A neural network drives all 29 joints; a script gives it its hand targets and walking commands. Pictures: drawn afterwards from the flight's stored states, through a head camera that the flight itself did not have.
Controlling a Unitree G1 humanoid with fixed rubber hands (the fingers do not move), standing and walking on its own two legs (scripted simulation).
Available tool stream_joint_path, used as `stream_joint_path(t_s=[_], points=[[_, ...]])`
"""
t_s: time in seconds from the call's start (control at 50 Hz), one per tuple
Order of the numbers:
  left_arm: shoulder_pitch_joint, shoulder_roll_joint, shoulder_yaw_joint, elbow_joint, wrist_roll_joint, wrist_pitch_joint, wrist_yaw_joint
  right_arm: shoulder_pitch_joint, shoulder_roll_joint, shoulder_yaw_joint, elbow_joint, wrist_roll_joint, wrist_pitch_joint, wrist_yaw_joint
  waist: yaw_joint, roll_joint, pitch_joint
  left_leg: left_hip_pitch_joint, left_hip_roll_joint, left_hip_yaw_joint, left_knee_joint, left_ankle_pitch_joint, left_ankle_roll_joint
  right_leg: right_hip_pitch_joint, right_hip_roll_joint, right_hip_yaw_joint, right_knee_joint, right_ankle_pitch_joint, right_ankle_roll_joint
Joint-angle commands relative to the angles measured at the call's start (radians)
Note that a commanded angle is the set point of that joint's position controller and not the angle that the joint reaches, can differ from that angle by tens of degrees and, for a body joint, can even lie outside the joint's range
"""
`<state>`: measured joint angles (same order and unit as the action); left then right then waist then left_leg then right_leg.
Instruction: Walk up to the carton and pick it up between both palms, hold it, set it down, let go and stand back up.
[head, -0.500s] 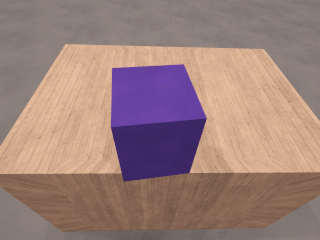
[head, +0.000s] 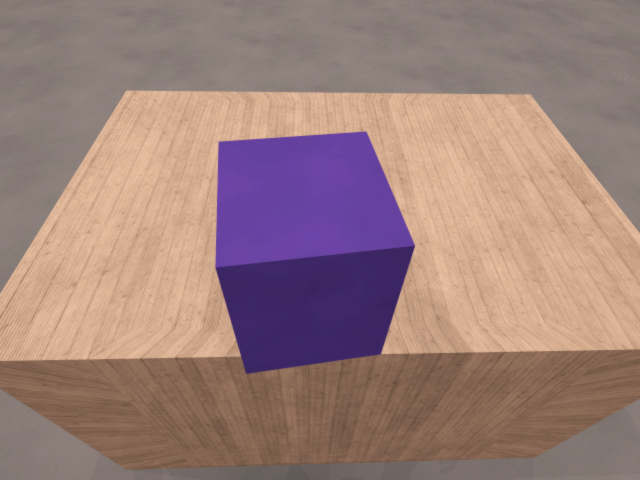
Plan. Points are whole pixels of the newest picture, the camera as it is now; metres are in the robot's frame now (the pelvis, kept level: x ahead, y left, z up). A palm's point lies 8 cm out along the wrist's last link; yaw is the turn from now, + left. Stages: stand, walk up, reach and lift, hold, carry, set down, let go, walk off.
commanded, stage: stand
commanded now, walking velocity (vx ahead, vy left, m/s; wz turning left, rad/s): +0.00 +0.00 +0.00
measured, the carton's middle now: (305, 255) +0.41 +0.02 +0.05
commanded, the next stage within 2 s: reach and lift in 0.24 s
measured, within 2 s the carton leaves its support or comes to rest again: neither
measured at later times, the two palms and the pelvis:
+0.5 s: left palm (170, 445) +0.22 +0.21 -0.14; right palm (459, 467) +0.18 -0.20 -0.15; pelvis -0.03 -0.01 -0.04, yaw +3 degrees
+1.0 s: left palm (165, 464) +0.18 +0.19 -0.08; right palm out of the picture +0.15 -0.20 -0.08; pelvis -0.06 -0.01 +0.00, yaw +0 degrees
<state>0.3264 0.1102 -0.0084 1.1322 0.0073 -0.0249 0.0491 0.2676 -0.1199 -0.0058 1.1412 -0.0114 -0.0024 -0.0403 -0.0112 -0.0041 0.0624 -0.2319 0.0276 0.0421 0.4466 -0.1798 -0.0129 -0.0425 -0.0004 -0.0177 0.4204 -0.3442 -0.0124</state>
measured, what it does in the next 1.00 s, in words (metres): shifts its weight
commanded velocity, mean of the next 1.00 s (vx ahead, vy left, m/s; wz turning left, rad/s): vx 0.00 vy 0.00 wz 0.00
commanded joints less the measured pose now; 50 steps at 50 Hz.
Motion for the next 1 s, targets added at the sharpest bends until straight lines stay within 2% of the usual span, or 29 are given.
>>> stream_joint_path(t_s=[0.0, 0.02, 0.08, 0.14, 0.16, 0.2, 0.22, 0.24, 0.26, 0.28, 0.3, 0.32, 0.36, 0.38, 0.4, 0.44, 0.46, 0.5, 0.56, 0.58, 0.6, 0.62, 0.68, 0.74, 0.78, 0.82, 0.86, 0.92, 0.98], points=[[0.116, 0.077, 0.008, -0.003, 0.001, -0.001, 0.002, 0.095, -0.077, -0.011, -0.004, 0.001, 0.0, -0.002, -0.004, 0.03, 0.037, 0.093, 0.07, -0.063, -0.051, 0.195, 0.026, -0.15, -0.086, 0.08, -0.106, 0.248, -0.031], [0.109, 0.082, 0.008, -0.004, 0.002, -0.001, 0.003, 0.091, -0.075, -0.011, -0.004, 0.001, 0.001, -0.002, -0.003, 0.032, 0.051, 0.088, 0.076, -0.074, -0.054, 0.196, 0.03, -0.146, -0.089, 0.079, -0.104, 0.256, -0.032], [0.103, 0.083, 0.007, 0.002, 0.0, 0.0, 0.0, 0.099, -0.08, -0.01, -0.002, 0.004, 0.002, -0.002, -0.006, -0.045, 0.036, 0.092, 0.079, -0.078, -0.055, 0.187, 0.036, -0.147, -0.085, 0.077, -0.114, 0.257, -0.033], [0.116, 0.078, 0.005, 0.004, 0.002, -0.002, 0.002, 0.089, -0.073, -0.013, -0.004, -0.001, 0.003, 0.001, -0.001, 0.01, 0.064, 0.078, 0.071, -0.069, -0.055, 0.171, 0.036, -0.151, -0.09, 0.084, -0.118, 0.256, -0.032], [0.121, 0.075, 0.009, 0.004, -0.003, -0.002, 0.003, 0.098, -0.068, -0.01, 0.001, -0.002, 0.003, 0.002, 0.004, -0.01, 0.055, 0.064, 0.073, -0.067, -0.056, 0.166, 0.028, -0.137, -0.082, 0.066, -0.123, 0.245, -0.029], [0.123, 0.081, 0.009, 0.002, 0.0, -0.003, 0.001, 0.116, -0.072, -0.008, 0.009, 0.003, 0.0, -0.001, -0.003, 0.003, 0.033, 0.083, 0.073, -0.071, -0.058, 0.202, 0.031, -0.115, -0.084, 0.072, -0.108, 0.284, -0.035], [0.128, 0.067, 0.004, 0.009, -0.001, -0.003, 0.001, 0.116, -0.082, -0.012, 0.012, 0.002, -0.001, -0.001, -0.002, -0.022, 0.027, 0.087, 0.068, -0.067, -0.054, 0.182, 0.028, -0.114, -0.085, 0.075, -0.114, 0.284, -0.031], [-1.111, 0.258, 0.023, -0.601, -0.072, 0.188, -0.014, -1.036, -0.156, -0.151, -0.521, 0.025, 0.043, 0.029, -0.044, -0.21, -0.09, -0.257, 0.014, -0.05, 0.061, -0.09, 0.049, -0.581, -0.038, 0.086, 0.066, 0.049, 0.005], [-0.908, 0.229, -0.018, -0.463, -0.081, 0.317, 0.054, -0.764, -0.079, -0.223, -0.335, -0.038, 0.16, 0.04, -0.041, -0.169, -0.033, -0.226, -0.039, 0.025, 0.184, -0.312, 0.029, -0.651, -0.026, 0.011, 0.166, -0.232, -0.001], [-0.799, 0.234, -0.035, -0.5, -0.128, 0.435, 0.076, -0.694, -0.094, -0.209, -0.404, -0.03, 0.246, 0.059, -0.043, -0.186, -0.139, -0.168, -0.042, 0.035, 0.209, -0.346, 0.047, -0.573, -0.035, 0.006, 0.193, -0.284, -0.006], [-0.743, 0.23, -0.034, -0.526, -0.163, 0.535, 0.093, -0.669, -0.061, -0.168, -0.433, 0.004, 0.327, 0.066, -0.02, -0.146, -0.192, -0.136, -0.039, 0.028, 0.225, -0.286, 0.052, -0.54, -0.055, 0.018, 0.205, -0.22, -0.005], [-0.713, 0.211, -0.038, -0.57, -0.207, 0.614, 0.094, -0.617, -0.021, -0.111, -0.452, 0.047, 0.388, 0.063, -0.009, -0.1, -0.215, -0.162, -0.02, 0.003, 0.226, -0.188, 0.044, -0.529, -0.071, 0.032, 0.212, -0.055, -0.008], [-0.676, 0.213, -0.045, -0.541, -0.249, 0.737, 0.052, -0.466, 0.033, -0.029, -0.326, 0.145, 0.505, 0.038, -0.033, 0.015, -0.403, -0.185, -0.02, -0.024, 0.295, 0.136, 0.006, -0.453, -0.063, 0.029, 0.256, 0.364, -0.014], [-0.631, 0.196, -0.047, -0.455, -0.248, 0.765, 0.017, -0.403, 0.024, -0.004, -0.242, 0.181, 0.546, 0.02, -0.057, 0.038, -0.486, -0.174, -0.034, -0.043, 0.343, 0.287, -0.02, -0.481, -0.043, 0.023, 0.275, 0.532, -0.015], [-0.576, 0.187, -0.036, -0.369, -0.234, 0.768, -0.022, -0.36, 0.009, 0.029, -0.173, 0.218, 0.57, -0.011, -0.062, 0.048, -0.537, -0.171, -0.037, -0.066, 0.376, 0.409, -0.024, -0.485, -0.041, 0.035, 0.288, 0.722, -0.014], [-0.462, 0.152, 0.005, -0.253, -0.15, 0.772, -0.079, -0.312, -0.008, 0.044, -0.108, 0.274, 0.57, -0.066, -0.051, 0.14, -0.622, -0.057, -0.043, -0.093, 0.35, 0.594, -0.045, -0.485, -0.001, 0.041, 0.272, 0.845, -0.012], [-0.426, 0.148, 0.035, -0.28, -0.097, 0.769, -0.102, -0.31, -0.031, 0.047, -0.134, 0.292, 0.533, -0.095, -0.028, 0.149, -0.639, 0.009, -0.043, -0.1, 0.323, 0.65, -0.047, -0.477, 0.014, 0.052, 0.233, 0.863, -0.012], [-0.366, 0.15, 0.088, -0.428, 0.008, 0.746, -0.124, -0.306, -0.069, 0.035, -0.193, 0.258, 0.41, -0.138, 0.002, 0.129, -0.615, 0.249, -0.033, -0.113, 0.198, 0.647, -0.031, -0.498, 0.023, 0.086, 0.096, 0.76, -0.011], [-0.27, 0.157, 0.161, -0.668, 0.111, 0.69, -0.091, -0.319, -0.116, 0.043, -0.263, 0.238, 0.24, -0.142, 0.061, 0.183, -0.501, 0.344, -0.013, -0.129, 0.066, 0.822, -0.018, -0.428, 0.067, 0.085, 0.007, 0.648, -0.012], [-0.243, 0.159, 0.188, -0.697, 0.118, 0.67, -0.079, -0.315, -0.135, 0.04, -0.281, 0.213, 0.203, -0.135, 0.067, 0.173, -0.461, 0.392, -0.009, -0.12, 0.037, 0.78, -0.024, -0.461, 0.075, 0.082, -0.054, 0.528, -0.024], [-0.237, 0.163, 0.194, -0.737, 0.108, 0.636, -0.067, -0.316, -0.158, 0.031, -0.288, 0.182, 0.182, -0.107, 0.073, 0.177, -0.429, 0.365, -0.006, -0.115, 0.0, 0.632, -0.036, -0.412, 0.079, 0.077, -0.095, 0.391, -0.033], [-0.243, 0.147, 0.167, -0.733, 0.092, 0.612, -0.053, -0.316, -0.163, 0.016, -0.305, 0.14, 0.171, -0.082, 0.056, 0.16, -0.358, 0.33, -0.011, -0.1, -0.028, 0.561, -0.036, -0.401, 0.076, 0.074, -0.134, 0.351, -0.036], [-0.351, 0.122, 0.113, -0.822, 0.018, 0.533, -0.024, -0.381, -0.154, -0.018, -0.469, 0.052, 0.148, -0.016, 0.01, 0.007, -0.35, 0.299, -0.031, -0.068, -0.054, 0.483, -0.022, -0.39, 0.057, 0.042, -0.145, 0.383, -0.014], [-0.591, 0.131, 0.06, -0.884, -0.067, 0.478, 0.01, -0.555, -0.093, -0.059, -0.649, 0.024, 0.159, 0.032, -0.009, -0.102, -0.362, 0.203, -0.04, -0.058, -0.036, 0.234, 0.014, -0.426, -0.001, 0.057, -0.102, 0.328, 0.008], [-0.639, 0.138, 0.027, -0.843, -0.124, 0.485, 0.026, -0.531, -0.038, -0.049, -0.677, 0.032, 0.205, 0.05, -0.011, -0.137, -0.358, 0.127, -0.039, -0.051, -0.032, 0.089, 0.034, -0.429, -0.048, 0.066, -0.076, 0.26, 0.019], [-0.607, 0.149, -0.002, -0.802, -0.17, 0.509, 0.026, -0.446, -0.021, -0.033, -0.645, 0.051, 0.262, 0.057, -0.022, -0.164, -0.345, 0.127, -0.042, -0.05, -0.024, 0.065, 0.044, -0.446, -0.073, 0.07, -0.075, 0.241, 0.032], [-0.569, 0.16, 0.002, -0.733, -0.152, 0.543, 0.014, -0.377, -0.02, -0.009, -0.566, 0.096, 0.312, 0.046, -0.021, -0.103, -0.342, 0.161, -0.042, -0.049, -0.026, 0.098, 0.036, -0.454, -0.083, 0.085, -0.101, 0.244, 0.033], [-0.475, 0.141, 0.036, -0.672, -0.089, 0.567, -0.002, -0.311, -0.073, 0.006, -0.463, 0.121, 0.333, 0.021, -0.014, 0.001, -0.311, 0.226, -0.044, -0.058, -0.048, 0.217, 0.005, -0.412, -0.052, 0.074, -0.136, 0.321, 0.024], [-0.338, 0.117, 0.091, -0.699, -0.002, 0.562, -0.019, -0.286, -0.121, 0.006, -0.515, 0.13, 0.273, -0.001, 0.026, 0.038, -0.294, 0.375, -0.052, -0.058, -0.079, 0.303, -0.02, -0.364, -0.016, 0.069, -0.18, 0.339, 0.011]])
